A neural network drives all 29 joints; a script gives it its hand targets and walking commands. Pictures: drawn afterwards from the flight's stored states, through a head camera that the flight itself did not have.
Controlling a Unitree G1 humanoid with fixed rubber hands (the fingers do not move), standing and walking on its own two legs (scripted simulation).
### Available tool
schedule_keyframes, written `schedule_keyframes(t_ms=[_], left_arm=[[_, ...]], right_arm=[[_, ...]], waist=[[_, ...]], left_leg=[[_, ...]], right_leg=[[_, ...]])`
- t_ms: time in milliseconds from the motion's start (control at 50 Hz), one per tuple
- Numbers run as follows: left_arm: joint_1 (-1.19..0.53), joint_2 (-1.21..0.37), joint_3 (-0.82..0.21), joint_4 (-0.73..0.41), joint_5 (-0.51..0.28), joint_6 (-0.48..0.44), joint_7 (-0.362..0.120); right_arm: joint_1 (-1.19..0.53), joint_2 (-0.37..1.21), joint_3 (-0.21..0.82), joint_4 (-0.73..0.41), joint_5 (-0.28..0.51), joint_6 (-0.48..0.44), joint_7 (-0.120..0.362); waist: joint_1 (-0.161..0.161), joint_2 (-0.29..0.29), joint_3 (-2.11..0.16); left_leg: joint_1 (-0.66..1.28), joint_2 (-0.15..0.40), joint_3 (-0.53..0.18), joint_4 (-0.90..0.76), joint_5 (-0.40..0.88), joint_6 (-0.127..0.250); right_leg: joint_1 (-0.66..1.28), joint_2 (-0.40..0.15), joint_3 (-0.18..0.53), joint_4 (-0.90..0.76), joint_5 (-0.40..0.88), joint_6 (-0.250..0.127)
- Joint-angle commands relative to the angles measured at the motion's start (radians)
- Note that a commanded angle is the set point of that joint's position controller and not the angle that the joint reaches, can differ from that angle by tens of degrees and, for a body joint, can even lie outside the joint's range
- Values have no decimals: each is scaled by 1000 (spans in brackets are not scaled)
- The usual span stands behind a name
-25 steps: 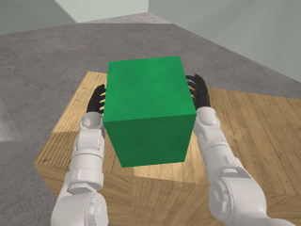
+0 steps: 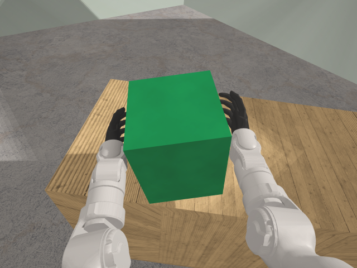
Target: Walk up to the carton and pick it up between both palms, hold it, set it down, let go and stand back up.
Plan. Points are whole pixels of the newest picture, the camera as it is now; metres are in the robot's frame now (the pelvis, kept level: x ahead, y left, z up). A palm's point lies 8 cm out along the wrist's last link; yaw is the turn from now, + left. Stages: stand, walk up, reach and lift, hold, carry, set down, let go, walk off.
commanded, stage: set down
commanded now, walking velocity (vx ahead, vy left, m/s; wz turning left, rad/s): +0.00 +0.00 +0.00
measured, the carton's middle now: (178, 140) +0.41 +0.04 +0.06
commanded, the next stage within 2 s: none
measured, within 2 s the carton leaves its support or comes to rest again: neither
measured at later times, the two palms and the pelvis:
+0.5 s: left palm (117, 147) +0.37 +0.18 +0.06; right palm (233, 129) +0.43 -0.10 +0.11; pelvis +0.01 +0.00 +0.00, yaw -1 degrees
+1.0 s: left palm (119, 151) +0.37 +0.18 +0.04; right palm (233, 133) +0.43 -0.10 +0.09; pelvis +0.01 +0.00 +0.00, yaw -1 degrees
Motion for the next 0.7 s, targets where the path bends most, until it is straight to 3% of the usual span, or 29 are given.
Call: schedule_keyframes(t_ms=[0,240,680], left_arm=[[-752,-484,-347,-146,-46,-128,-87],[-727,-462,-264,-111,-14,-143,-76],[-693,-481,-266,-79,-14,-226,-50]], right_arm=[[-512,515,192,-64,-44,-19,126],[-494,529,152,-26,-87,-7,155],[-438,567,132,19,-141,-49,153]], waist=[[-1,69,-466],[32,38,-462],[30,45,-539]], left_leg=[[128,-54,101,29,376,-31],[58,-55,118,16,362,-9],[10,-48,120,63,465,-20]], right_leg=[[154,32,-42,25,241,37],[182,25,-23,45,272,45],[191,28,-20,98,438,43]])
